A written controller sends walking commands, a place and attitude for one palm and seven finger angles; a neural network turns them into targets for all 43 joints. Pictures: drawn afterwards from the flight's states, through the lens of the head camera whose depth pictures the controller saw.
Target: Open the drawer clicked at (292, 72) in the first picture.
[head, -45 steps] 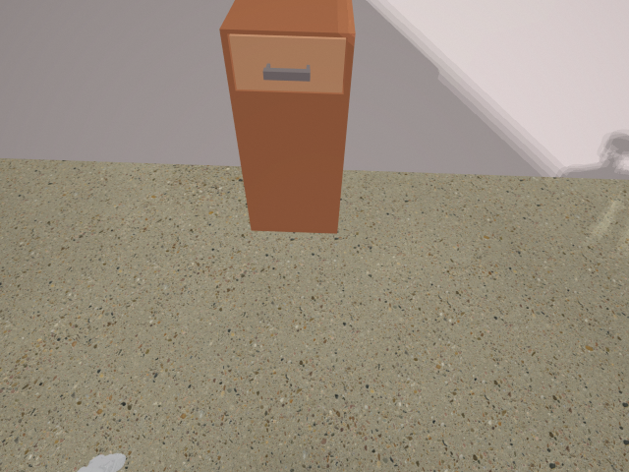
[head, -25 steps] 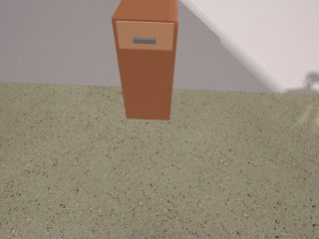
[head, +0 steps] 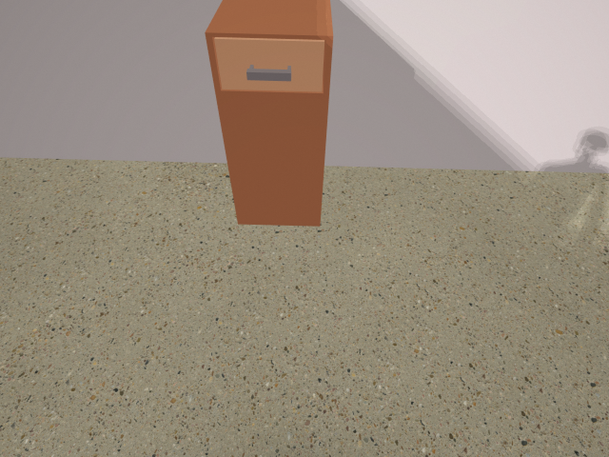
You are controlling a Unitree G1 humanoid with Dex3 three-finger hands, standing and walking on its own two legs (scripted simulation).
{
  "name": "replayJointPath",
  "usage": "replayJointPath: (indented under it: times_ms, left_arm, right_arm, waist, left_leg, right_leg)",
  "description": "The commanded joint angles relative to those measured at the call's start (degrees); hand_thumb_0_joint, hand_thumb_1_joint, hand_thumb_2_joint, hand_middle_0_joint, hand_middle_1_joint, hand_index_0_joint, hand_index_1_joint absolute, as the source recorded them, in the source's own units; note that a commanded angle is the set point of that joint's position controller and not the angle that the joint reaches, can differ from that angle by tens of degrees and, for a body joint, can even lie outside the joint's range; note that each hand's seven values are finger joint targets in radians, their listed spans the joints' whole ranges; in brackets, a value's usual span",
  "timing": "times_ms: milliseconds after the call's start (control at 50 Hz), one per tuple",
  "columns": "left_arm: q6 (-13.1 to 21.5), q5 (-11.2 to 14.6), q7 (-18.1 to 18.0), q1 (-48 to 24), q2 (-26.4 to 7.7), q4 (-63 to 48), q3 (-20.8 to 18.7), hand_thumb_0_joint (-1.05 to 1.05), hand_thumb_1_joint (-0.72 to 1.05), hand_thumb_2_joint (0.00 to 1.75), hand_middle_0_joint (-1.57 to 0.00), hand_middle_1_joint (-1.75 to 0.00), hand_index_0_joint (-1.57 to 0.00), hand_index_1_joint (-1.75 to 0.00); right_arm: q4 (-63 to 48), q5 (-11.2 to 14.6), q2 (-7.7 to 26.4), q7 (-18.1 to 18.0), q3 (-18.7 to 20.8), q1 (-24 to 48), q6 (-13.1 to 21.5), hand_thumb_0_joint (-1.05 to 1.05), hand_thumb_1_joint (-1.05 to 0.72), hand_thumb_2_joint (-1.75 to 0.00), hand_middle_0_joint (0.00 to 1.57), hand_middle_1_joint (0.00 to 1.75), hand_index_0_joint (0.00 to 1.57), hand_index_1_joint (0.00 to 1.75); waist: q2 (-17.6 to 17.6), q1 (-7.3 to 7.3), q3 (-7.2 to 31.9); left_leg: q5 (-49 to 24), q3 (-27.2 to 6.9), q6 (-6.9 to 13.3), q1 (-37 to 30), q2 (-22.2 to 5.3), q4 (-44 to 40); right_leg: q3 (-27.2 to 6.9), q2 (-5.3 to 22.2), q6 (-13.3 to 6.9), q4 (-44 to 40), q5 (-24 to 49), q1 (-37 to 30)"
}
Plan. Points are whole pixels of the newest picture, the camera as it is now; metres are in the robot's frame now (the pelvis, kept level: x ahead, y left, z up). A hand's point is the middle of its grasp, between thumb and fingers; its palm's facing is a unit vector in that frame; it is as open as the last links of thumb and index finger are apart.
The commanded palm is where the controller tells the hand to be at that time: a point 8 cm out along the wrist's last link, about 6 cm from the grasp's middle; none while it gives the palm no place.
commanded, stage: look at it before walking up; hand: left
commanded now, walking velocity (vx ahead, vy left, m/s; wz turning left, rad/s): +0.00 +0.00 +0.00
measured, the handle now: (269, 71) +1.17 +0.17 -0.04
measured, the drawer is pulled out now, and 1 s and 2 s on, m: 0.00 0.00 0.00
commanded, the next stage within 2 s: walk to a spot facing it in 0.54 s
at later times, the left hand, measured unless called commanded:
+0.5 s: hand out of the picture +0.08 +0.25 -0.15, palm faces -0.03 -0.94 -0.34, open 7.4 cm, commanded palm none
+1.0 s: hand out of the picture +0.03 +0.19 -0.19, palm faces -0.06 -0.98 -0.17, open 7.4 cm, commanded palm none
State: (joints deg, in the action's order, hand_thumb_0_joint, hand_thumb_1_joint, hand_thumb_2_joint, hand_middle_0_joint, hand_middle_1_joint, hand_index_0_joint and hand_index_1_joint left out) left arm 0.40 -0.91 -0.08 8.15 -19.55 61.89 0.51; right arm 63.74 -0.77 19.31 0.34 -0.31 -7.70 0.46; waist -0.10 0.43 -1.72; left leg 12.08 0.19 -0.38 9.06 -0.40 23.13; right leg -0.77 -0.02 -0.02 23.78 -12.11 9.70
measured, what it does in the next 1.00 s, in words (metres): shifts its weight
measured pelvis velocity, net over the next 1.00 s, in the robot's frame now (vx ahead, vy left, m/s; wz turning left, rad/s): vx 0.06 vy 0.01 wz -0.09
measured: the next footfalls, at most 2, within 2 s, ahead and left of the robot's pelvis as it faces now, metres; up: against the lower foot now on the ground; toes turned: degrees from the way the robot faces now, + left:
right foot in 1.18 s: +0.21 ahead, -0.14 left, +0.00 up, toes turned -14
left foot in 1.56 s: +0.41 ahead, +0.07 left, +0.00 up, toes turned +5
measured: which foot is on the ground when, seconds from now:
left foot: down 0.00-1.00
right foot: down 0.00-0.94, up 0.96-1.00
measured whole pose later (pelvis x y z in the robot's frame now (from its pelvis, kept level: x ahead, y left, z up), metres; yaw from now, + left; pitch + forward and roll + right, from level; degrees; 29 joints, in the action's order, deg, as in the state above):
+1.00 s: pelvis +0.06 +0.01 -0.02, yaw -5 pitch -1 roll +0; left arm -0.6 -1.5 0.9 22.1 -11.1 63.7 -1.1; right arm 63.8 -1.4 10.9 -0.1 0.5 -19.5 2.5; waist -1.5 -0.1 0.3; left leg 24.2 5.3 0.1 8.0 -1.8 33.4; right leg -1.6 -0.8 -2.2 44.5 -24.9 16.1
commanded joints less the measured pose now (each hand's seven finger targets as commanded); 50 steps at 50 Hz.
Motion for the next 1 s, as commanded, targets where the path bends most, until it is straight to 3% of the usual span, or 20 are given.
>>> replayJointPath:
  times_ms: [0, 620, 660, 700, 720, 760, 820, 880, 900, 920, 940, 960, 980]
  left_arm:
    - [1.12, 0.28, -0.54, -2.64, -11.73, -3.52, -2.44, 0.0, 0.9, 0.9, -0.2, -0.3, -0.2, -0.3]
    - [1.24, 0.25, -0.52, -2.16, -11.75, -3.1, -2.43, 0.0, 0.9, 0.9, -0.2, -0.3, -0.2, -0.3]
    - [-0.01, 0.18, -0.71, 2.48, -4.63, -1.15, -0.92, 0.0, 0.9, 0.9, -0.2, -0.3, -0.2, -0.3]
    - [-0.72, -0.21, -0.22, 4.82, -5.02, -0.98, -1.35, 0.0, 0.9, 0.9, -0.2, -0.3, -0.2, -0.3]
    - [-0.9, -0.33, 0.06, 5.47, -5.31, -1.42, -1.7, 0.0, 0.9, 0.9, -0.2, -0.3, -0.2, -0.3]
    - [-0.78, -0.29, 0.45, 7.08, -4.93, -2.04, -2.28, 0.0, 0.9, 0.9, -0.2, -0.3, -0.2, -0.3]
    - [0.05, -0.12, 0.61, 10.0, -3.69, -2.25, -2.92, 0.0, 0.9, 0.9, -0.2, -0.3, -0.2, -0.3]
    - [0.5, -0.35, 0.69, 9.62, -1.86, -3.21, -3.4, 0.0, 0.9, 0.9, -0.2, -0.3, -0.2, -0.3]
    - [0.76, -0.33, 0.77, 8.75, -0.11, -3.9, -3.36, 0.0, 0.9, 0.9, -0.2, -0.3, -0.2, -0.3]
    - [1.18, -0.29, 0.89, 7.42, 2.27, -4.86, -3.14, 0.0, 0.9, 0.9, -0.2, -0.3, -0.2, -0.3]
    - [1.83, -0.32, 0.78, 3.06, 3.09, -6.89, -2.89, 0.0, 0.9, 0.9, -0.2, -0.3, -0.2, -0.3]
    - [2.25, -0.34, 0.74, -0.15, 2.89, -7.97, -3.12, 0.0, 0.9, 0.9, -0.2, -0.3, -0.2, -0.3]
    - [2.59, -0.35, 0.96, -1.33, 3.34, -8.17, -3.29, 0.0, 0.9, 0.9, -0.2, -0.3, -0.2, -0.3]
  right_arm:
    - [-3.77, 0.22, 11.58, -0.94, 2.42, 3.15, 1.45, 0.0, -0.9, -0.9, 0.2, 0.3, 0.2, 0.3]
    - [-3.52, 0.35, 11.8, -1.01, 2.25, 3.54, 1.44, 0.0, -0.9, -0.9, 0.2, 0.3, 0.2, 0.3]
    - [-1.83, -0.16, 4.26, -0.66, 0.6, -0.47, 0.4, 0.0, -0.9, -0.9, 0.2, 0.3, 0.2, 0.3]
    - [-1.73, -0.58, 4.02, -0.43, 1.02, -2.14, -0.28, 0.0, -0.9, -0.9, 0.2, 0.3, 0.2, 0.3]
    - [-2.09, -0.74, 4.1, -0.35, 1.17, -2.87, -0.36, 0.0, -0.9, -0.9, 0.2, 0.3, 0.2, 0.3]
    - [-2.74, -0.77, 3.67, -0.4, 1.44, -4.24, 0.09, 0.0, -0.9, -0.9, 0.2, 0.3, 0.2, 0.3]
    - [-3.15, -0.54, 2.56, -0.57, 1.81, -6.75, 1.19, 0.0, -0.9, -0.9, 0.2, 0.3, 0.2, 0.3]
    - [-2.79, -0.39, 2.29, -0.67, 2.6, -10.36, 1.8, 0.0, -0.9, -0.9, 0.2, 0.3, 0.2, 0.3]
    - [-2.03, -0.38, 2.71, -0.89, 2.86, -13.46, 2.21, 0.0, -0.9, -0.9, 0.2, 0.3, 0.2, 0.3]
    - [-0.83, -0.48, 3.99, -1.25, 3.55, -17.6, 2.67, 0.0, -0.9, -0.9, 0.2, 0.3, 0.2, 0.3]
    - [0.26, -0.49, 3.67, -1.65, 3.86, -21.99, 3.24, 0.0, -0.9, -0.9, 0.2, 0.3, 0.2, 0.3]
    - [1.06, -0.4, 2.22, -1.95, 3.65, -24.09, 3.62, 0.0, -0.9, -0.9, 0.2, 0.3, 0.2, 0.3]
    - [1.33, -0.51, 1.19, -2.08, 3.49, -24.62, 3.87, 0.0, -0.9, -0.9, 0.2, 0.3, 0.2, 0.3]
  waist:
    - [-0.09, -0.39, 3.0]
    - [0.23, -0.44, 2.94]
    - [-0.69, -0.53, 3.47]
    - [-2.29, -0.88, -1.37]
    - [-2.63, -0.84, -3.51]
    - [-3.13, -0.95, -5.35]
    - [-2.9, -0.75, -4.11]
    - [0.35, 0.65, -6.25]
    - [5.24, 1.94, -7.08]
    - [12.9, 3.4, -7.0]
    - [14.83, 5.34, -7.94]
    - [10.72, 5.98, -9.38]
    - [7.13, 5.65, -8.55]
  left_leg:
    - [-4.38, -5.46, 2.04, -0.21, -6.13, -4.44]
    - [-6.07, -5.28, 1.83, -1.71, -6.55, -5.59]
    - [2.62, -3.48, 0.8, -1.52, -5.75, -4.17]
    - [16.47, -2.52, 0.91, 3.09, -4.39, -2.79]
    - [19.54, -2.25, 1.02, 5.38, -4.04, -2.05]
    - [19.41, -1.99, 1.62, 7.19, -3.95, 0.31]
    - [16.46, -1.23, 2.3, 7.09, -4.3, 4.06]
    - [20.74, -4.45, 3.78, 4.47, -6.9, 2.07]
    - [20.68, -8.58, 5.59, 0.88, -10.17, -2.03]
    - [18.59, -15.94, 8.62, -5.81, -15.87, -7.87]
    - [7.54, -21.53, 12.35, -13.46, -20.81, -10.8]
    - [-4.04, -21.28, 14.35, -14.78, -23.18, -9.97]
    - [-12.41, -19.16, 14.64, -15.72, -23.73, -8.08]
  right_leg:
    - [-6.33, 6.73, -1.93, -4.86, 3.36, 0.36]
    - [-6.08, 6.71, -1.7, -5.92, 6.24, -0.8]
    - [-6.29, 6.24, -0.93, -5.96, -5.04, -0.17]
    - [-8.92, 5.89, -1.89, -7.67, -19.66, 3.66]
    - [-10.11, 5.77, -2.57, -7.83, -23.44, 5.29]
    - [-11.69, 5.65, -4.08, -6.62, -23.91, 6.35]
    - [-12.78, 5.98, -5.89, -3.84, -20.05, 5.3]
    - [-10.22, 3.06, -5.73, 2.44, -20.26, 11.78]
    - [-6.58, 0.85, -4.83, 9.02, -17.01, 16.28]
    - [-0.14, -2.17, -3.34, 19.74, -11.92, 22.97]
    - [2.26, -1.01, -2.22, 27.99, -16.41, 32.6]
    - [0.76, 2.24, -2.01, 32.13, -18.01, 35.74]
    - [0.41, 3.95, -2.08, 32.45, -18.7, 35.91]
